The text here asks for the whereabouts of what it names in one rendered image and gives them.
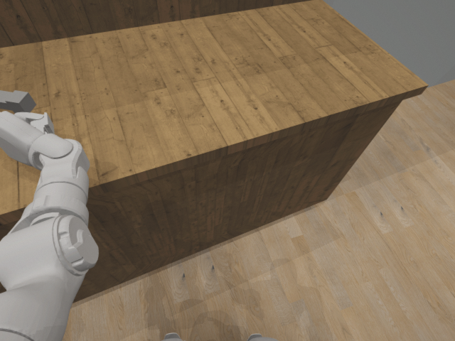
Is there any tap lever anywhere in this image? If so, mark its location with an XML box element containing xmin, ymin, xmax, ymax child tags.
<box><xmin>0</xmin><ymin>90</ymin><xmax>36</xmax><ymax>113</ymax></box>

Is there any left robot upper arm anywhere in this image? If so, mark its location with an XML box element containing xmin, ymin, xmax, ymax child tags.
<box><xmin>0</xmin><ymin>215</ymin><xmax>99</xmax><ymax>341</ymax></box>

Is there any robot left hand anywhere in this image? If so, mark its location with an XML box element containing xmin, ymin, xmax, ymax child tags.
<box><xmin>0</xmin><ymin>111</ymin><xmax>55</xmax><ymax>167</ymax></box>

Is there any robot left forearm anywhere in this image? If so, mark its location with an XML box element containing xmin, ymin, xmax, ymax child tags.
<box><xmin>0</xmin><ymin>134</ymin><xmax>90</xmax><ymax>288</ymax></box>

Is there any left robot shin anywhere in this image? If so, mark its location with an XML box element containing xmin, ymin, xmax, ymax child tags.
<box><xmin>164</xmin><ymin>333</ymin><xmax>180</xmax><ymax>339</ymax></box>

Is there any counter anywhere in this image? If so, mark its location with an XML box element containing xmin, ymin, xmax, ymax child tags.
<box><xmin>0</xmin><ymin>0</ymin><xmax>429</xmax><ymax>303</ymax></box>

